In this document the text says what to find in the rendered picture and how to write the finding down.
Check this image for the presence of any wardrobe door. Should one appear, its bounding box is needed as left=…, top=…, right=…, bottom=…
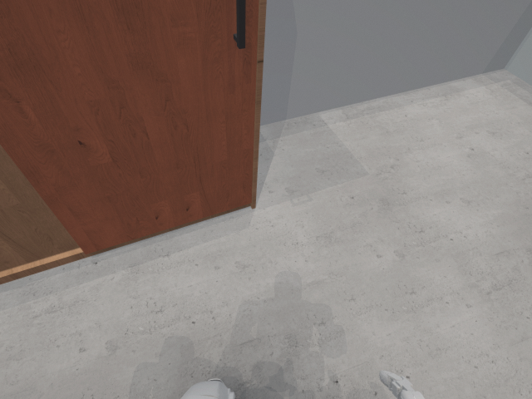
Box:
left=0, top=145, right=80, bottom=272
left=0, top=0, right=259, bottom=254

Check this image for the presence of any left robot thigh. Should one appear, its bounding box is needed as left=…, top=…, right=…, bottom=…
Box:
left=180, top=381, right=235, bottom=399

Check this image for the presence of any right robot hand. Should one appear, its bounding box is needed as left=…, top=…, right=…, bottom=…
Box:
left=379, top=370, right=425, bottom=399

